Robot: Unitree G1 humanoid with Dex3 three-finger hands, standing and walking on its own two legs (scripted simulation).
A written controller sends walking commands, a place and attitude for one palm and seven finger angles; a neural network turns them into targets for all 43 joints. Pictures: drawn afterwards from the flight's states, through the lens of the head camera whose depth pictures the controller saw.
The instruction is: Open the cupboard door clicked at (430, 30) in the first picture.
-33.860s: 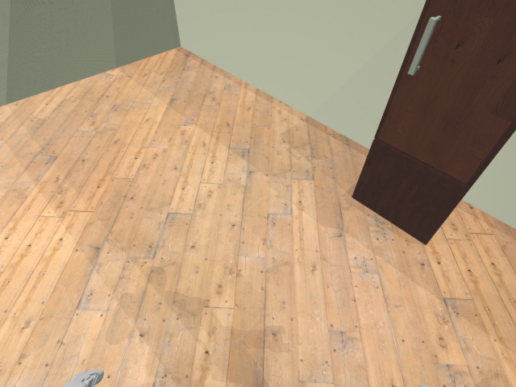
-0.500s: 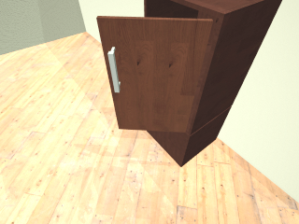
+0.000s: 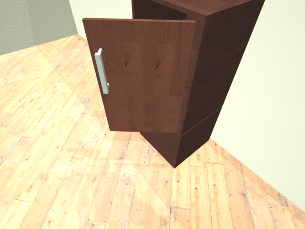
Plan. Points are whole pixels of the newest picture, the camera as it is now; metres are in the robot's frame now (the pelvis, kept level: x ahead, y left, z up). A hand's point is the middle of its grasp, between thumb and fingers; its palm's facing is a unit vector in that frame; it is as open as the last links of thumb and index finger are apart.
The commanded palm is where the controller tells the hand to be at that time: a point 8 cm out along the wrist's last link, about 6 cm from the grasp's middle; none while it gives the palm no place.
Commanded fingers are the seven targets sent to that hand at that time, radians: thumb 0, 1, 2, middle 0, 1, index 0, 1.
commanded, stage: come to a stop and stand still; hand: left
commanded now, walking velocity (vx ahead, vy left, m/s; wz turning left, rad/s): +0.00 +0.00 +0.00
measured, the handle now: (103, 72) +0.65 +0.23 +0.06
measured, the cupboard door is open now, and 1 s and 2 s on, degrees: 49 49 49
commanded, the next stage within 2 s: look again from close up in 0.70 s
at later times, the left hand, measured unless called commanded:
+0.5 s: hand out of the picture +0.01 +0.14 -0.17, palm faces +0.04 -0.98 -0.17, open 7.3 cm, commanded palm none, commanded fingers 0.00 0.90 0.90 -0.20 -0.30 -0.20 -0.30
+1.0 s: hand out of the picture +0.02 +0.13 -0.17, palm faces +0.05 -0.98 -0.17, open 7.4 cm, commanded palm none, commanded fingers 0.00 0.90 0.90 -0.20 -0.30 -0.20 -0.30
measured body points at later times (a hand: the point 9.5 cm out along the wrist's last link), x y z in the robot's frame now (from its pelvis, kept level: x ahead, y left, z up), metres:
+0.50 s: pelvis +0.01 -0.03 +0.00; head +0.02 -0.03 +0.45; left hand +0.01 +0.19 -0.16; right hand +0.00 -0.23 -0.16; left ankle +0.06 +0.10 -0.74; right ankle +0.02 -0.13 -0.74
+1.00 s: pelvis +0.03 -0.03 +0.00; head +0.04 -0.03 +0.45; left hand +0.01 +0.18 -0.16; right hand +0.03 -0.25 -0.16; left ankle +0.06 +0.10 -0.74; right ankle +0.02 -0.13 -0.74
